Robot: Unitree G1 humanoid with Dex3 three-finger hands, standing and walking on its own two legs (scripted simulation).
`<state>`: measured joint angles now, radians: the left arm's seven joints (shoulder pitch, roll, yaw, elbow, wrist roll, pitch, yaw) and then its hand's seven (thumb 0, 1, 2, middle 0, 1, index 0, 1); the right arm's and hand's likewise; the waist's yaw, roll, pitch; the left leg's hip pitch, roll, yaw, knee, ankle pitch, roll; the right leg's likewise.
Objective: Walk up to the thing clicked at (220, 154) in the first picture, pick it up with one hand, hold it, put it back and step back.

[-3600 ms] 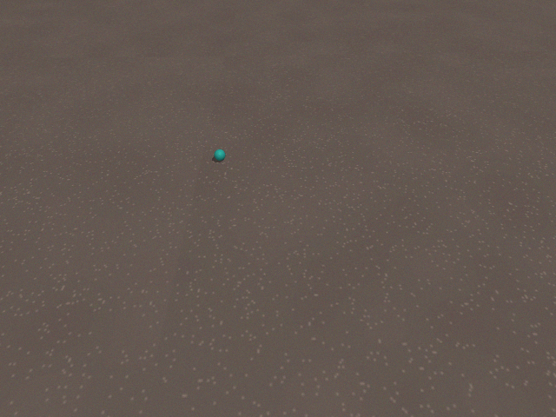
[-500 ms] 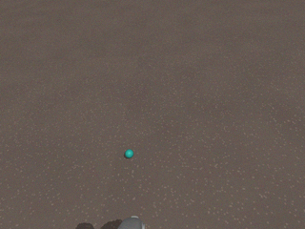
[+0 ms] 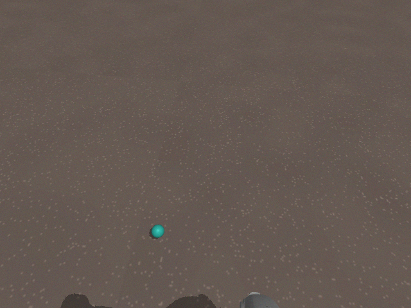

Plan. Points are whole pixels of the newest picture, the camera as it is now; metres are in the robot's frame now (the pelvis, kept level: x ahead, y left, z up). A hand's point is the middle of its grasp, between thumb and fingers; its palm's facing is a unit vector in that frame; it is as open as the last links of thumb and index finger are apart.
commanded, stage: walk up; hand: left
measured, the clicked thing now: (157, 231) +0.58 +0.24 -0.74
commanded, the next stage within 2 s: stand in 1.74 s
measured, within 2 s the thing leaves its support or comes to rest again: neither
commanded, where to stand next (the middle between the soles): +0.19 +0.01 m, yaw -1 degrees
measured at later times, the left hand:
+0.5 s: hand out of the picture +0.14 +0.27 -0.14, palm faces -0.02 -0.88 -0.47, open 7.4 cm
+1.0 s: hand out of the picture +0.16 +0.27 -0.15, palm faces +0.01 -0.93 -0.37, open 7.4 cm
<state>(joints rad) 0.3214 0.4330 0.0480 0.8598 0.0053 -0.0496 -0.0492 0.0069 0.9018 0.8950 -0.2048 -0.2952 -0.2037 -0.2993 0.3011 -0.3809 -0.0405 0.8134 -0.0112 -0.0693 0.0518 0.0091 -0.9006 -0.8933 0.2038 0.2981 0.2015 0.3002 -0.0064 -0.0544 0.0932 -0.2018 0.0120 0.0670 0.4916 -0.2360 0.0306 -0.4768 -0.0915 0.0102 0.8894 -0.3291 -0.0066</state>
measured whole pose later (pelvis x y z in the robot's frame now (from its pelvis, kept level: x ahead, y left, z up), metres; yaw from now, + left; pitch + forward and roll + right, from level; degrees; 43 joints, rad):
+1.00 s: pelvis +0.11 +0.00 +0.00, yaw +1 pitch -3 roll -1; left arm 0.16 0.38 0.00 1.09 0.00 -0.03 0.00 0.01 0.90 0.89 -0.21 -0.30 -0.21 -0.30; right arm 0.07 -0.35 0.00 1.05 0.00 0.00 0.03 0.01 -0.90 -0.89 0.20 0.30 0.20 0.30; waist 0.03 0.02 0.06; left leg -0.26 0.04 0.00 0.53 -0.22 -0.02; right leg -0.21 -0.04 -0.02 0.51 -0.25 0.03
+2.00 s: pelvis +0.13 +0.01 +0.01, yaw +0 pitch -2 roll +0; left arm 0.09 0.36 0.01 1.15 0.01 -0.01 -0.01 0.01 0.90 0.90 -0.20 -0.30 -0.20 -0.30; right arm 0.06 -0.34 -0.02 1.14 -0.01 -0.01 0.01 0.01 -0.90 -0.89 0.20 0.30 0.20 0.30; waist 0.00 -0.01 0.05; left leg -0.14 0.02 0.03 0.33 -0.15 -0.01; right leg -0.11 -0.05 0.00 0.32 -0.18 0.05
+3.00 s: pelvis +0.13 +0.01 +0.01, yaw +0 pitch -2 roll +0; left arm 0.12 0.35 0.01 1.12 0.02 -0.01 -0.01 0.01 0.90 0.90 -0.20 -0.30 -0.20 -0.30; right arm 0.10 -0.35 -0.01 1.14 -0.01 -0.01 0.01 0.01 -0.90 -0.89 0.20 0.30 0.20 0.30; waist 0.00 0.00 0.05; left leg -0.13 0.03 0.02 0.32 -0.15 -0.02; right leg -0.09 -0.04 -0.01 0.31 -0.18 0.04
